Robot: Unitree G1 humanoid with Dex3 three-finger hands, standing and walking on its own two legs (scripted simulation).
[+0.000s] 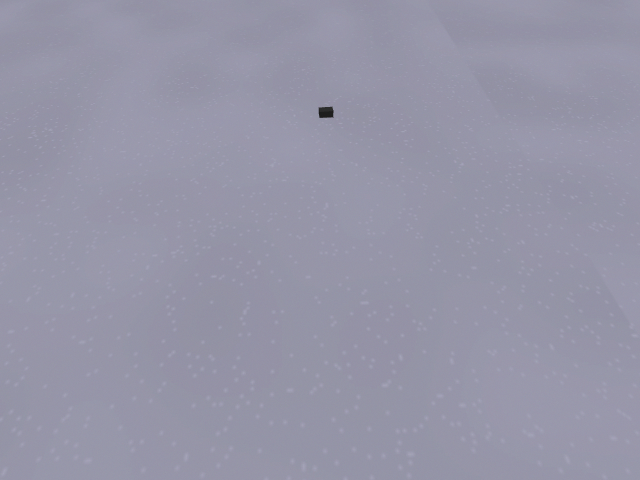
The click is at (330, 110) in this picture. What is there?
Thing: small brick
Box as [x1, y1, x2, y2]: [319, 107, 332, 117]
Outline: 319,107 320,117 332,116 332,107
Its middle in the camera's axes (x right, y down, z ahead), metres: +0.05 -0.72 +2.21
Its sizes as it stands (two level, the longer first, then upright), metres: 0.078 0.045 0.038
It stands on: the floor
